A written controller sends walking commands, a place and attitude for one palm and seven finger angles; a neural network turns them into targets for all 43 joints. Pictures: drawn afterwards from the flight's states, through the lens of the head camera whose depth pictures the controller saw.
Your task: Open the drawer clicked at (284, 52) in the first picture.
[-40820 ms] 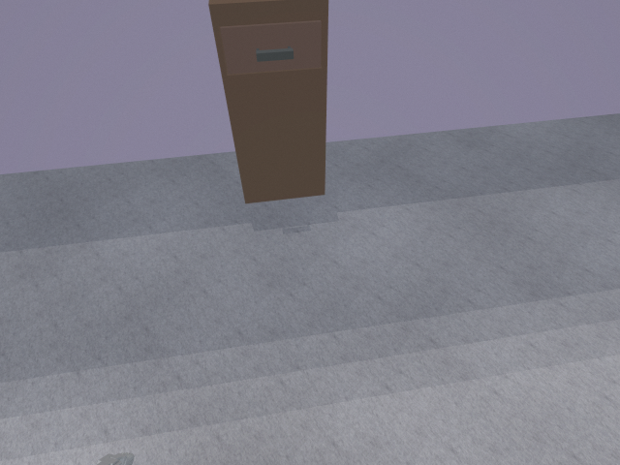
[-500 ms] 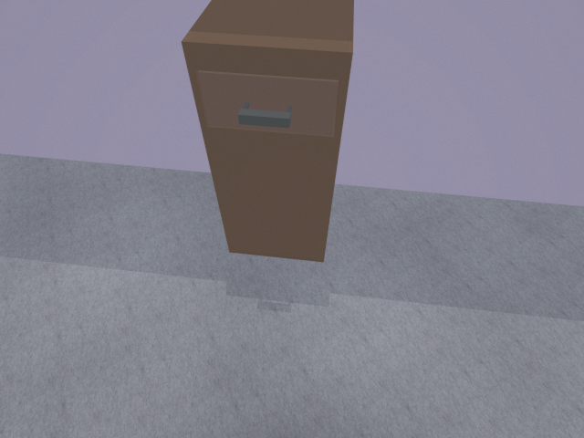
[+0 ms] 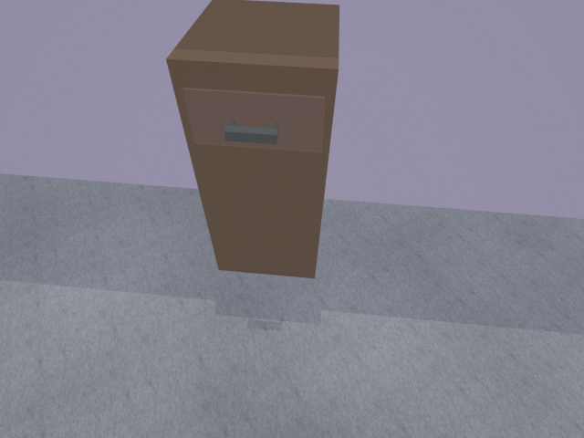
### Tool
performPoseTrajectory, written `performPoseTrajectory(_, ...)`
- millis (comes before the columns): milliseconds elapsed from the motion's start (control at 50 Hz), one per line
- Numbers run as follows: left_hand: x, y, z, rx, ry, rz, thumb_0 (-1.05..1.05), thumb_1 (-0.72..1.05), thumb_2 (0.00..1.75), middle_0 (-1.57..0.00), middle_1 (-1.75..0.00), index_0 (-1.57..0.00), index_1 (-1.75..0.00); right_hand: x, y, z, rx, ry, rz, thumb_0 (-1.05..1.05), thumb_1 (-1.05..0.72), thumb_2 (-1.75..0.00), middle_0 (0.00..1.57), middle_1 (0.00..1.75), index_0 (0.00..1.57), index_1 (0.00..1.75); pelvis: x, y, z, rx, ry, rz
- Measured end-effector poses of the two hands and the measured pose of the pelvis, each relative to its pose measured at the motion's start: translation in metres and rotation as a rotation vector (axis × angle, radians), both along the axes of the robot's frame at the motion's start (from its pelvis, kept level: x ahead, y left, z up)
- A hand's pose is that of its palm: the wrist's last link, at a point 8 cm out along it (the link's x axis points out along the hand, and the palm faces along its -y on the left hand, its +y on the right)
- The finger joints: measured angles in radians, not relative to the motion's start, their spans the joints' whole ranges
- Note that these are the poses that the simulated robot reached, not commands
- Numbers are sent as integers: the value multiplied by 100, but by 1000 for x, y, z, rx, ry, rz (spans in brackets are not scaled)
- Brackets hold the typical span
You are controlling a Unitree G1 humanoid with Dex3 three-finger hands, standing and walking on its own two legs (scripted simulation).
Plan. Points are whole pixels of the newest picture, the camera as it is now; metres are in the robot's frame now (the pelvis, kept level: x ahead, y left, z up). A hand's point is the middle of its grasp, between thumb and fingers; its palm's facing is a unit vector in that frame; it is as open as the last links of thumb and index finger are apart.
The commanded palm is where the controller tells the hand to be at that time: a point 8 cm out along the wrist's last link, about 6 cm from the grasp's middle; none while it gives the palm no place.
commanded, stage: take the last steps up to it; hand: left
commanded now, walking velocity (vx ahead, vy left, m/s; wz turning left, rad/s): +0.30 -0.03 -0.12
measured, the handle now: (253, 129) +0.83 +0.14 -0.04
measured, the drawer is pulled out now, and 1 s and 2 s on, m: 0.00 0.00 0.00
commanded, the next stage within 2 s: come to a stop and stand still in 0.66 s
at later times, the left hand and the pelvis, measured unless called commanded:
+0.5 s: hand out of the picture +0.15 +0.19 -0.18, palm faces -0.02 -0.99 -0.17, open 7.3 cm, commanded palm none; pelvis +0.13 +0.01 +0.00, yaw -4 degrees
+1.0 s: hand (223, 321) +0.36 +0.16 -0.18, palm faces -0.04 -0.97 -0.22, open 7.3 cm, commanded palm none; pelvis +0.30 -0.03 +0.00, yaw -3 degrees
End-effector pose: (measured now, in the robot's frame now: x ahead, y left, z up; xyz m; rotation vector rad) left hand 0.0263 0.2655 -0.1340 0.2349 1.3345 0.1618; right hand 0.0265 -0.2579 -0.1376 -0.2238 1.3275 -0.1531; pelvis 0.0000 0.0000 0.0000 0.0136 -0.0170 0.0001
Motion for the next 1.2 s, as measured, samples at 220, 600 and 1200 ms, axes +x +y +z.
performPoseTrajectory(220, -33, -39, -18, -75, 157, 124, 0, 91, 90, -20, -30, -20, -30, 25, 23, -7, 38, 110, -41, 0, -91, -90, 20, 30, 20, 30, 50, -4, -6, -13, 5, 8)
performPoseTrajectory(600, 220, -40, -12, -62, -132, -57, 0, 91, 90, -20, -29, -20, -30, 91, 24, -16, 64, 133, -160, 0, -91, -90, 20, 30, 20, 30, 169, -15, -13, -3, 21, -51)
performPoseTrajectory(1200, 341, -43, -2, 19, 31, -34, 0, 91, 90, -20, -30, -20, -30, 345, -28, 1, -4, -29, -111, 0, -91, -90, 20, 30, 20, 30, 314, -28, 2, 31, 64, -85)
